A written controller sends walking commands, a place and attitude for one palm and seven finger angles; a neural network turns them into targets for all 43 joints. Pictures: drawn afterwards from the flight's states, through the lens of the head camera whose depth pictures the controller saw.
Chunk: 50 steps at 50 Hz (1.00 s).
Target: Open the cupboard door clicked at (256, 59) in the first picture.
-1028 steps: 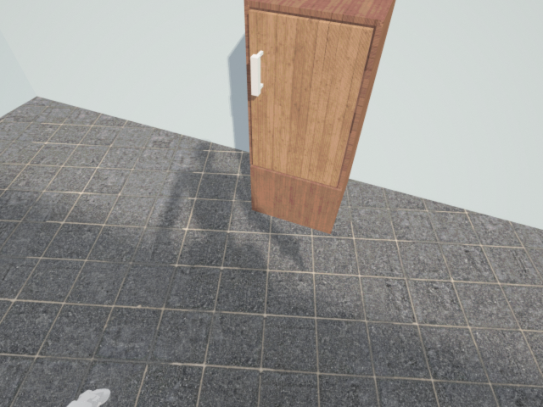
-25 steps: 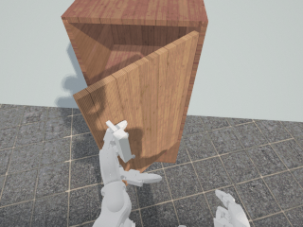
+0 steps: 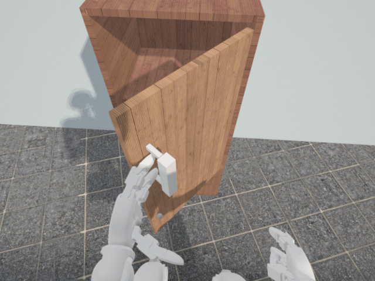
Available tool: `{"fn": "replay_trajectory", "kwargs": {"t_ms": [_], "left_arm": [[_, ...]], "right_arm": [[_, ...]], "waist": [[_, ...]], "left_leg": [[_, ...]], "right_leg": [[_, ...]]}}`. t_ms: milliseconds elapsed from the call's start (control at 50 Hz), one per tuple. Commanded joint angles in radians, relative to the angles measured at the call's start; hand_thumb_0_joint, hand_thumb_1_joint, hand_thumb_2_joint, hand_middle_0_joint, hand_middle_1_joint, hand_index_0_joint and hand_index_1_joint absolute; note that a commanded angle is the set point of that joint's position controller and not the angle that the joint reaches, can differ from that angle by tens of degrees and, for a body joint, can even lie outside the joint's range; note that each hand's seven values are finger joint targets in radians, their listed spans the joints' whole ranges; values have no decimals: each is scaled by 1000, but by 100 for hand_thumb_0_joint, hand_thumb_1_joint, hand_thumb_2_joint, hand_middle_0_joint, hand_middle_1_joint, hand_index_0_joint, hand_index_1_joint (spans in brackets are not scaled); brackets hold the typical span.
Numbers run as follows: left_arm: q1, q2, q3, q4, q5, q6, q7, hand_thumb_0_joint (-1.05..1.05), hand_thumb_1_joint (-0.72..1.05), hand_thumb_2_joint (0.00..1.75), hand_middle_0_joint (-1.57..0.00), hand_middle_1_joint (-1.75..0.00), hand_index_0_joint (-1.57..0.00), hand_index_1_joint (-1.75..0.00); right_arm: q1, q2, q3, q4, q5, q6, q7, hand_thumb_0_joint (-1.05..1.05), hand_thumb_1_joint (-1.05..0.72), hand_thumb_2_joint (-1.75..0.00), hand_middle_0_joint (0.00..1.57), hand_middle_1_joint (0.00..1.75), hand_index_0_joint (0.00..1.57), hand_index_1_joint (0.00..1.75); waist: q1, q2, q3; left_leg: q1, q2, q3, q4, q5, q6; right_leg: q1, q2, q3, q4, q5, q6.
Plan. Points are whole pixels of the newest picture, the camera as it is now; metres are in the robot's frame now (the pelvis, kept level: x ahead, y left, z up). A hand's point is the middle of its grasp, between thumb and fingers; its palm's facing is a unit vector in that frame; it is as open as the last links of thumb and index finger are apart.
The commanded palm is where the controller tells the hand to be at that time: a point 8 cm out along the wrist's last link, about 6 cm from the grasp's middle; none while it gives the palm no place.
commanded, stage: slide the hand sideways off the handle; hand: left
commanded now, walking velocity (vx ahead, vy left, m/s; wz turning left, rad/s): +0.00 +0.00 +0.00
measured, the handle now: (161, 170) +0.33 +0.07 +0.06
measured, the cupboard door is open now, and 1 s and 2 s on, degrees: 51 50 50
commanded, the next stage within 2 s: draw the hand back to the body in 0.68 s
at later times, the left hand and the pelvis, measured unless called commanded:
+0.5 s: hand (131, 233) +0.20 +0.11 +0.06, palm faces -0.02 -1.00 -0.01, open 16.3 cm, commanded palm +0.17 +0.17 +0.06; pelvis +0.01 -0.01 -0.01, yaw +0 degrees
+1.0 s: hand (107, 236) +0.19 +0.14 +0.10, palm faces -0.04 -1.00 -0.07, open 16.3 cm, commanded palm +0.16 +0.20 +0.10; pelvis +0.01 +0.00 +0.00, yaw +1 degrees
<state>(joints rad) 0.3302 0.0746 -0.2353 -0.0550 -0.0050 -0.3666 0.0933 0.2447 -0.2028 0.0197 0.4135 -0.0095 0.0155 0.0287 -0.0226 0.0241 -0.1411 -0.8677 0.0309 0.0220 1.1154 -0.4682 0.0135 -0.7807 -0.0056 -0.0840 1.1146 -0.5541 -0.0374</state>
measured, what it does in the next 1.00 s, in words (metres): stands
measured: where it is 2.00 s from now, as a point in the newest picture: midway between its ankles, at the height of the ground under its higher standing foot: outside the picture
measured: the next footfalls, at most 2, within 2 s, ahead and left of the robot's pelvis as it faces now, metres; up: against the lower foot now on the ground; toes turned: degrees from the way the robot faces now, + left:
none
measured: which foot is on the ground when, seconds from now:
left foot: down 0.00-1.00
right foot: down 0.00-1.00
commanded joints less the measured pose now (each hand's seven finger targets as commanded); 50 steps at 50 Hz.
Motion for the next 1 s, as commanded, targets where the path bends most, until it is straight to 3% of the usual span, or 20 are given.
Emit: {"fn": "replay_trajectory", "kwargs": {"t_ms": [0,100,240,380,480,620,760,820,840,900,980], "left_arm": [[-22,-6,15,-282,-34,-64,-16,0,-50,30,-15,-30,-15,-30],[43,-13,1,-310,-44,-68,-38,0,-50,30,-15,-30,-15,-30],[129,53,54,-344,-35,-79,-67,0,-50,30,-15,-30,-15,-30],[201,105,153,-386,-105,-81,-118,0,-50,30,-15,-30,-15,-30],[260,101,155,-393,-136,-86,-167,0,-50,30,-15,-30,-15,-30],[321,156,228,-385,-174,-100,-235,0,-50,30,-15,-30,-15,-30],[252,154,225,-428,-192,-124,-241,0,-50,30,-15,-30,-15,-30],[287,225,284,-520,-199,-106,-235,0,-50,30,-15,-30,-15,-30],[305,221,275,-543,-200,-90,-233,0,-50,30,-15,-30,-15,-30],[328,218,291,-536,-209,-34,-230,0,-50,30,-15,-30,-15,-30],[307,205,308,-446,-229,41,-244,0,-50,30,-15,-30,-15,-30]], "right_arm": [[-71,-106,-42,-180,4,-60,-13,0,-90,-90,20,30,20,30],[-61,-110,-43,-187,5,-74,-17,0,-90,-90,20,30,20,30],[-54,-108,-47,-204,2,-76,-19,0,-90,-90,20,30,20,30],[-51,-106,-53,-197,12,-78,-38,0,-90,-90,20,30,20,30],[-54,-107,-58,-192,19,-85,-47,0,-90,-90,20,30,20,30],[-60,-106,-70,-182,24,-86,-61,0,-90,-90,20,30,20,30],[-57,-111,-68,-181,23,-100,-71,0,-90,-90,20,30,20,30],[-55,-113,-72,-197,30,-96,-77,0,-90,-90,20,30,20,30],[-53,-108,-66,-206,35,-93,-77,0,-90,-90,20,30,20,30],[-52,-103,-63,-204,46,-83,-82,0,-90,-90,20,30,20,30],[-67,-112,-52,-201,53,-78,-93,0,-90,-90,20,30,20,30]], "waist": [[0,-16,-171],[-6,-35,-158],[6,-43,-165],[16,-27,-189],[5,-29,-170],[12,-44,-157],[2,-14,-179],[36,44,-248],[38,60,-251],[29,34,-201],[4,-63,-58]], "left_leg": [[200,-31,-56,-174,88,8],[190,-29,-70,-167,96,8],[147,-35,-57,-134,104,11],[137,-39,-47,-113,131,9],[122,-41,-49,-96,152,10],[78,-39,-55,-71,146,9],[76,-37,-58,-46,134,10],[150,-37,-54,-88,172,13],[176,-39,-51,-109,186,14],[208,-38,-52,-149,185,14],[171,-37,-55,-178,84,13]], "right_leg": [[46,22,45,-212,171,3],[28,25,31,-192,178,4],[32,20,50,-175,192,6],[63,25,64,-182,234,12],[62,23,69,-179,280,20],[63,20,89,-175,277,25],[24,21,89,-159,229,23],[83,27,83,-172,248,14],[100,27,77,-183,265,14],[116,34,58,-218,280,22],[101,28,75,-309,133,35]]}}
